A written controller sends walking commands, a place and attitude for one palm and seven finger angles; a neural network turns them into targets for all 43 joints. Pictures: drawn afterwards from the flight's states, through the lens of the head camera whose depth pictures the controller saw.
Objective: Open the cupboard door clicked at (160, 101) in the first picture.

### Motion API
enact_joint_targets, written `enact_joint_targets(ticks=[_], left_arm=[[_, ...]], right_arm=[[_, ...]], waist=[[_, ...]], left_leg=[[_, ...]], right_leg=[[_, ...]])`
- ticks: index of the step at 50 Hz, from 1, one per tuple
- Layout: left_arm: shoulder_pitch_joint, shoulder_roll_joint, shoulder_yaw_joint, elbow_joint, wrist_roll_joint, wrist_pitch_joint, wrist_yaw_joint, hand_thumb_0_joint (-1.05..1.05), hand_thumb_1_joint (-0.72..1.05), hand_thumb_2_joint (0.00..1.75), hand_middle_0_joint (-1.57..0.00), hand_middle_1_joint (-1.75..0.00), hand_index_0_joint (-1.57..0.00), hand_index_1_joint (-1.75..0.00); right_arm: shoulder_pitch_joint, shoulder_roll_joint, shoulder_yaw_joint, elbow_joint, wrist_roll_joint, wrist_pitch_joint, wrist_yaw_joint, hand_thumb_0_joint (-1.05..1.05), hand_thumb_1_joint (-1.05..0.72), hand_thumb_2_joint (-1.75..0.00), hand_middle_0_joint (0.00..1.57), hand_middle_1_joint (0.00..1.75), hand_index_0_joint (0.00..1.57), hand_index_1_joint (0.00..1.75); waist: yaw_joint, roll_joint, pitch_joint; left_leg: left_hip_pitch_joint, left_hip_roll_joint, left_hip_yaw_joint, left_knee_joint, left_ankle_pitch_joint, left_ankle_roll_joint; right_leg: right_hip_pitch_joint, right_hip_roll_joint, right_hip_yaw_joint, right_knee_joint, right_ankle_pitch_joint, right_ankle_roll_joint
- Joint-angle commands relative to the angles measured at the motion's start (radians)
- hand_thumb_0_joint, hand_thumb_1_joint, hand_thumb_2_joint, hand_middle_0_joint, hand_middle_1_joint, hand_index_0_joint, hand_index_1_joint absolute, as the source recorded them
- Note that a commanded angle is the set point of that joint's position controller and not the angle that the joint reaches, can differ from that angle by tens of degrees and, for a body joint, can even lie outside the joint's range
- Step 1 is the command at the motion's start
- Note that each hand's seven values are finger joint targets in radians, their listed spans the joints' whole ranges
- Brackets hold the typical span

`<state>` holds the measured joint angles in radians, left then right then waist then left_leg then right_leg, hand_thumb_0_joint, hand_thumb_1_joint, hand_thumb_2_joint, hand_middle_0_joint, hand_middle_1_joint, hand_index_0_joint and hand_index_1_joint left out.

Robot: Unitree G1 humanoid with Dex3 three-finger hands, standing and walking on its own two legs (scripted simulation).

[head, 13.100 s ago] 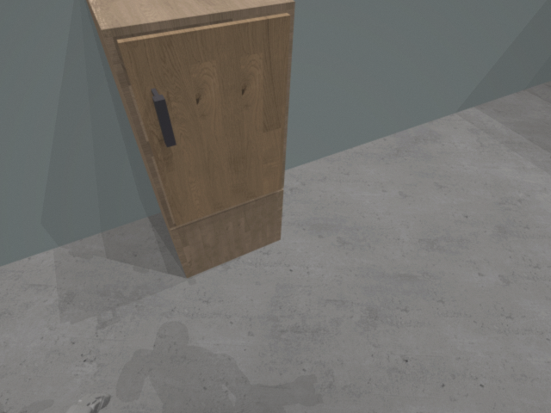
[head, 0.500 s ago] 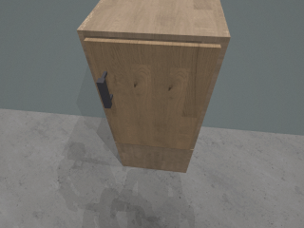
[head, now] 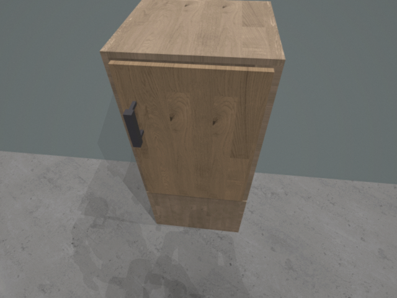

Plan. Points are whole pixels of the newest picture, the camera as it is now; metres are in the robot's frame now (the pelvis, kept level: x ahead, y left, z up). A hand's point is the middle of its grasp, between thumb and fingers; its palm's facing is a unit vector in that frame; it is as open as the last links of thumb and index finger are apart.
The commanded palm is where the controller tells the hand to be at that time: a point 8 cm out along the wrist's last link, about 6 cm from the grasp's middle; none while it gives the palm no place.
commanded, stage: come to a stop and stand still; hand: left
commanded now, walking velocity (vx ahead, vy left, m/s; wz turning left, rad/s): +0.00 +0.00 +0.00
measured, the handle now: (135, 124) +0.55 +0.21 +0.01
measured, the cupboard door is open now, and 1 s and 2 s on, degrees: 0 0 0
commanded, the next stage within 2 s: look again from close up in 0.62 s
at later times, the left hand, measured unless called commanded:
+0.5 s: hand out of the picture +0.01 +0.22 -0.17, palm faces +0.00 -0.98 -0.21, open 7.4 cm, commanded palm none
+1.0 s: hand out of the picture +0.03 +0.21 -0.18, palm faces -0.01 -0.98 -0.20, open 7.3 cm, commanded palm none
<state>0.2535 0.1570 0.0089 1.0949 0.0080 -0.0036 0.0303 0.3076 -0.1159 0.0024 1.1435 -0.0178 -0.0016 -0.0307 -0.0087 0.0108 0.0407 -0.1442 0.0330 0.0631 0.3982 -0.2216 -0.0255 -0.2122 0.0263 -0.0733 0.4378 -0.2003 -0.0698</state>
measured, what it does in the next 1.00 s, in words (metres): stands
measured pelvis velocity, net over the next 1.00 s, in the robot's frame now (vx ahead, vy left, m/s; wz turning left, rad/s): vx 0.02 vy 0.04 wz -0.02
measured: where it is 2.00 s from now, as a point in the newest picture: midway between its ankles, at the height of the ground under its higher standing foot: outside the picture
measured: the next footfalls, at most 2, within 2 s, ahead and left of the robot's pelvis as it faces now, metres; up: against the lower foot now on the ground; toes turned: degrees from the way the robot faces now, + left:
none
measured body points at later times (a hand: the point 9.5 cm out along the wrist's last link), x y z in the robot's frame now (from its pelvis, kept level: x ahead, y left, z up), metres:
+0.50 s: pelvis +0.00 +0.04 +0.00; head +0.00 +0.03 +0.45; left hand +0.01 +0.27 -0.15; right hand -0.02 -0.16 -0.17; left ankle -0.01 +0.14 -0.74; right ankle +0.03 -0.07 -0.74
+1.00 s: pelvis +0.02 +0.04 +0.00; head +0.03 +0.03 +0.45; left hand +0.03 +0.26 -0.16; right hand +0.02 -0.18 -0.17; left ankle -0.01 +0.14 -0.74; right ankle +0.03 -0.07 -0.74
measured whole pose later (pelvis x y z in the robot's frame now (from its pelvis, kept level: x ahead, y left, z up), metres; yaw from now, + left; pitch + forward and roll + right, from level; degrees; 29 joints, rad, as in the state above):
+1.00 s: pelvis +0.02 +0.04 +0.00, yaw -1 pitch -1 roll +1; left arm 0.26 0.15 -0.01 1.12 0.01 -0.01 0.03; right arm 0.27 -0.15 0.02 1.13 -0.01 -0.03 -0.04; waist 0.00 0.00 0.05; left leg -0.11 -0.02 0.07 0.42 -0.29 0.03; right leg -0.21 -0.01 -0.03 0.48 -0.24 -0.01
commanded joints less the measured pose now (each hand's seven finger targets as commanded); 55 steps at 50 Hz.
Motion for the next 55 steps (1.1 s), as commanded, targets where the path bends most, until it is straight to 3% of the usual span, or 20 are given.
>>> enact_joint_targets(ticks=[1, 2, 3, 4, 5, 6, 7, 9, 11, 14, 20, 23, 31, 55], left_arm=[[0.164, 0.117, 0.017, 0.009, 0.011, -0.041, 0.042, 0.0, 0.9, 0.9, -0.2, -0.3, -0.2, -0.3], [0.114, 0.17, 0.024, -0.042, 0.009, -0.048, 0.036, 0.0, 0.9, 0.9, -0.2, -0.3, -0.2, -0.3], [0.08, 0.149, 0.017, -0.058, 0.01, -0.047, 0.028, 0.0, 0.9, 0.9, -0.2, -0.3, -0.2, -0.3], [0.054, 0.144, 0.021, -0.069, 0.014, -0.044, 0.026, 0.0, 0.9, 0.9, -0.2, -0.3, -0.2, -0.3], [0.037, 0.145, 0.023, -0.081, 0.013, -0.048, 0.023, 0.0, 0.9, 0.9, -0.2, -0.3, -0.2, -0.3], [0.028, 0.142, 0.025, -0.079, 0.011, -0.048, 0.021, 0.0, 0.9, 0.9, -0.2, -0.3, -0.2, -0.3], [0.032, 0.119, 0.022, -0.076, 0.008, -0.047, 0.02, 0.0, 0.9, 0.9, -0.2, -0.3, -0.2, -0.3], [0.04, 0.084, 0.016, -0.071, 0.003, -0.044, 0.016, 0.0, 0.9, 0.9, -0.2, -0.3, -0.2, -0.3], [0.053, 0.077, 0.01, -0.059, 0.004, -0.031, 0.01, 0.0, 0.9, 0.9, -0.2, -0.3, -0.2, -0.3], [0.086, 0.066, 0.002, -0.039, 0.003, -0.029, 0.004, 0.0, 0.9, 0.9, -0.2, -0.3, -0.2, -0.3], [0.087, 0.069, -0.002, -0.031, 0.004, -0.027, 0.002, 0.0, 0.9, 0.9, -0.2, -0.3, -0.2, -0.3], [0.079, 0.071, -0.002, -0.028, 0.004, -0.027, 0.002, 0.0, 0.9, 0.9, -0.2, -0.3, -0.2, -0.3], [0.072, 0.079, -0.001, -0.018, 0.004, -0.029, 0.004, 0.0, 0.9, 0.9, -0.2, -0.3, -0.2, -0.3], [0.051, 0.101, 0.003, -0.007, 0.005, -0.028, 0.007, 0.0, 0.9, 0.9, -0.2, -0.3, -0.2, -0.3]], right_arm=[[-0.054, -0.15, -0.028, -0.082, 0.009, -0.022, 0.009, 0.0, -0.9, -0.9, 0.2, 0.3, 0.2, 0.3], [0.022, -0.084, -0.023, -0.123, 0.013, -0.004, 0.012, 0.0, -0.9, -0.9, 0.2, 0.3, 0.2, 0.3], [0.018, -0.083, -0.026, -0.113, 0.008, 0.0, 0.015, 0.0, -0.9, -0.9, 0.2, 0.3, 0.2, 0.3], [0.059, -0.074, -0.025, -0.108, 0.007, 0.001, 0.02, 0.0, -0.9, -0.9, 0.2, 0.3, 0.2, 0.3], [0.098, -0.064, -0.025, -0.105, 0.001, 0.001, 0.023, 0.0, -0.9, -0.9, 0.2, 0.3, 0.2, 0.3], [0.132, -0.064, -0.02, -0.099, 0.001, -0.004, 0.024, 0.0, -0.9, -0.9, 0.2, 0.3, 0.2, 0.3], [0.143, -0.069, -0.018, -0.095, 0.0, -0.01, 0.021, 0.0, -0.9, -0.9, 0.2, 0.3, 0.2, 0.3], [0.146, -0.094, -0.016, -0.104, -0.004, -0.02, 0.015, 0.0, -0.9, -0.9, 0.2, 0.3, 0.2, 0.3], [0.101, -0.095, -0.01, -0.109, -0.005, -0.028, 0.011, 0.0, -0.9, -0.9, 0.2, 0.3, 0.2, 0.3], [0.08, -0.111, -0.006, -0.12, -0.001, -0.033, 0.006, 0.0, -0.9, -0.9, 0.2, 0.3, 0.2, 0.3], [0.084, -0.12, -0.005, -0.101, 0.0, -0.039, 0.003, 0.0, -0.9, -0.9, 0.2, 0.3, 0.2, 0.3], [0.082, -0.123, -0.003, -0.09, 0.001, -0.04, 0.003, 0.0, -0.9, -0.9, 0.2, 0.3, 0.2, 0.3], [0.072, -0.122, -0.001, -0.065, 0.004, -0.045, -0.002, 0.0, -0.9, -0.9, 0.2, 0.3, 0.2, 0.3], [0.025, -0.135, -0.008, -0.036, 0.005, -0.041, -0.009, 0.0, -0.9, -0.9, 0.2, 0.3, 0.2, 0.3]], waist=[[0.062, -0.04, 0.039], [-0.003, -0.063, -0.072], [-0.003, -0.008, -0.026], [-0.029, -0.022, -0.035], [-0.039, 0.003, -0.038], [-0.052, -0.025, -0.045], [-0.048, -0.05, -0.026], [-0.035, -0.022, 0.022], [-0.006, 0.092, 0.073], [0.014, 0.02, 0.094], [0.013, 0.015, 0.069], [0.012, -0.022, 0.059], [0.01, 0.002, 0.032], [0.008, -0.009, 0.014]], left_leg=[[-0.128, 0.07, -0.004, 0.149, -0.046, 0.012], [-0.143, 0.024, -0.042, 0.224, -0.199, 0.016], [-0.125, 0.029, -0.053, 0.254, -0.207, 0.022], [-0.097, 0.031, -0.041, 0.241, -0.169, 0.026], [-0.04, 0.017, -0.028, 0.195, -0.103, 0.031], [-0.018, 0.014, -0.036, 0.143, -0.069, 0.034], [-0.018, 0.021, -0.05, 0.102, -0.057, 0.04], [-0.082, 0.06, -0.09, 0.025, -0.065, 0.057], [-0.164, 0.08, -0.133, -0.062, -0.094, 0.064], [-0.212, 0.079, -0.143, -0.107, -0.149, 0.071], [-0.168, 0.08, -0.141, -0.128, -0.118, 0.074], [-0.159, 0.076, -0.138, -0.121, -0.104, 0.074], [-0.094, 0.073, -0.116, -0.092, 0.039, 0.072], [-0.013, 0.079, -0.088, -0.062, 0.155, 0.063]], right_leg=[[0.02, -0.199, 0.228, -0.109, 0.391, 0.088], [0.048, -0.29, 0.333, -0.158, 0.167, 0.031], [-0.05, -0.279, 0.326, -0.195, -0.052, -0.036], [-0.105, -0.251, 0.289, -0.214, -0.208, -0.062], [-0.141, -0.223, 0.259, -0.195, -0.233, -0.062], [-0.147, -0.201, 0.231, -0.165, -0.241, -0.049], [-0.156, -0.177, 0.217, -0.144, -0.238, -0.036], [-0.139, -0.13, 0.196, -0.102, -0.21, -0.011], [-0.085, -0.104, 0.157, -0.047, -0.145, 0.005], [-0.024, -0.098, 0.149, -0.034, -0.091, 0.014], [-0.005, -0.103, 0.14, -0.021, -0.028, 0.02], [0.005, -0.111, 0.14, -0.025, -0.02, 0.023], [0.021, -0.122, 0.14, -0.012, 0.072, 0.024], [0.038, -0.132, 0.148, -0.014, 0.201, 0.019]])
